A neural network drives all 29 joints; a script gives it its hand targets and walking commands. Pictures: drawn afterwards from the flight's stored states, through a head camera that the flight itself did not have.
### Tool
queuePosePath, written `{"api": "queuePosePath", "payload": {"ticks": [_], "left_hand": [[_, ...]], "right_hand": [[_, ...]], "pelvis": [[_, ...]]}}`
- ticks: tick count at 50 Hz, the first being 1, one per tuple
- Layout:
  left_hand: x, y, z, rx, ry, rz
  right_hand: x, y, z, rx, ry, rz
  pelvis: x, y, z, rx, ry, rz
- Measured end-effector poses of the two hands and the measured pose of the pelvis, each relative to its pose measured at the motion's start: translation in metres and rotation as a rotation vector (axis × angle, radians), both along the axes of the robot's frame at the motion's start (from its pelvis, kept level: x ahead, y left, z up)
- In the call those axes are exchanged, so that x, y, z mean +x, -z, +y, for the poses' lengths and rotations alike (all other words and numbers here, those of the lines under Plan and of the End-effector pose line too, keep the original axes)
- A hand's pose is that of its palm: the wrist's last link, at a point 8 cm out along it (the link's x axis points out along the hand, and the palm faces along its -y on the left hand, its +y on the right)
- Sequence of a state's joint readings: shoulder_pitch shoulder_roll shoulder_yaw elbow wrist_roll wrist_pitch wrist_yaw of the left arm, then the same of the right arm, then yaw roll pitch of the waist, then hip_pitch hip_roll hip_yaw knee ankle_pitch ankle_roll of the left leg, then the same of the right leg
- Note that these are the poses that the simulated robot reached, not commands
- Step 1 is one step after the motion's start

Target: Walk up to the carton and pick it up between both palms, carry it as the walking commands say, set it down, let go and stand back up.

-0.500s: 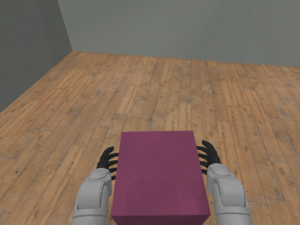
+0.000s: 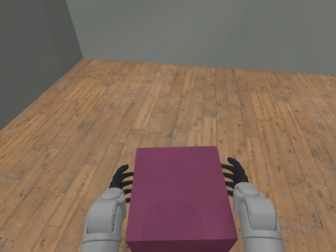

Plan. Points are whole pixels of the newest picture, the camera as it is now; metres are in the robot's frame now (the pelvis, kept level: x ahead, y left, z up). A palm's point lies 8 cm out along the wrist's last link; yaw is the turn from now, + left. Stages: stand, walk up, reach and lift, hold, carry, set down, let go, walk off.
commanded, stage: carry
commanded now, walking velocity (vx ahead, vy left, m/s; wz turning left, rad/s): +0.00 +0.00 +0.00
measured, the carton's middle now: (178, 209) +0.27 -0.01 -0.03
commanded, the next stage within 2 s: none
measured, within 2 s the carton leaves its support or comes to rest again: neither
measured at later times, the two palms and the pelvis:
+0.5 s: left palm (114, 186) +0.29 +0.15 +0.04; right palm (233, 177) +0.30 -0.14 +0.06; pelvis +0.02 +0.00 +0.00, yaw +0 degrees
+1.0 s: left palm (109, 179) +0.31 +0.16 +0.05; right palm (227, 169) +0.32 -0.13 +0.07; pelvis +0.04 +0.02 +0.00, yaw +0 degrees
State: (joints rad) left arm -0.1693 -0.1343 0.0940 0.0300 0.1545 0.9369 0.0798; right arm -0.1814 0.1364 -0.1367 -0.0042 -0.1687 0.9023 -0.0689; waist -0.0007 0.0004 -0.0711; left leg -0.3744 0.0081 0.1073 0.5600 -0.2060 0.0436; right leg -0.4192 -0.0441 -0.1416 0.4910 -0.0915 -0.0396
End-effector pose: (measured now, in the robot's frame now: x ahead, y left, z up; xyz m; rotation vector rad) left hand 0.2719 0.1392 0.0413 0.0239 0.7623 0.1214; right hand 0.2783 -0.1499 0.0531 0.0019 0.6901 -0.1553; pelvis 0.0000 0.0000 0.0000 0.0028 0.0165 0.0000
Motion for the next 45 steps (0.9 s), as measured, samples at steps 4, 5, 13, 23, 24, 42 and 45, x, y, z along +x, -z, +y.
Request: {"api": "queuePosePath", "payload": {"ticks": [4, 5, 13, 23, 24, 42, 45], "left_hand": [[0.003, -0.003, 0.001, -0.003, -0.003, -0.011], [0.004, -0.003, 0.001, -0.002, -0.003, -0.011], [0.010, -0.002, 0.005, 0.001, -0.009, -0.003], [0.018, -0.004, 0.008, -0.005, -0.019, -0.006], [0.020, -0.004, 0.009, -0.006, -0.019, -0.008], [0.035, -0.004, 0.017, -0.016, -0.020, -0.010], [0.037, -0.005, 0.019, -0.017, -0.024, -0.009]], "right_hand": [[0.003, -0.003, 0.001, 0.002, 0.002, -0.011], [0.004, -0.003, 0.002, 0.000, 0.001, -0.011], [0.011, -0.001, 0.005, -0.001, -0.011, -0.003], [0.023, -0.005, 0.009, 0.005, -0.012, -0.006], [0.025, -0.005, 0.009, 0.002, -0.013, -0.008], [0.040, -0.008, 0.018, -0.002, -0.011, -0.011], [0.042, -0.008, 0.020, 0.001, -0.012, -0.010]], "pelvis": [[0.002, 0.000, 0.001, -0.001, 0.000, 0.005], [0.003, 0.000, 0.001, 0.000, 0.000, 0.007], [0.010, 0.000, 0.003, 0.001, -0.001, 0.009], [0.019, -0.001, 0.004, -0.006, -0.005, 0.009], [0.021, -0.002, 0.005, -0.006, -0.005, 0.010], [0.037, -0.001, 0.013, -0.012, -0.007, -0.003], [0.039, -0.001, 0.015, -0.010, -0.007, -0.001]]}}
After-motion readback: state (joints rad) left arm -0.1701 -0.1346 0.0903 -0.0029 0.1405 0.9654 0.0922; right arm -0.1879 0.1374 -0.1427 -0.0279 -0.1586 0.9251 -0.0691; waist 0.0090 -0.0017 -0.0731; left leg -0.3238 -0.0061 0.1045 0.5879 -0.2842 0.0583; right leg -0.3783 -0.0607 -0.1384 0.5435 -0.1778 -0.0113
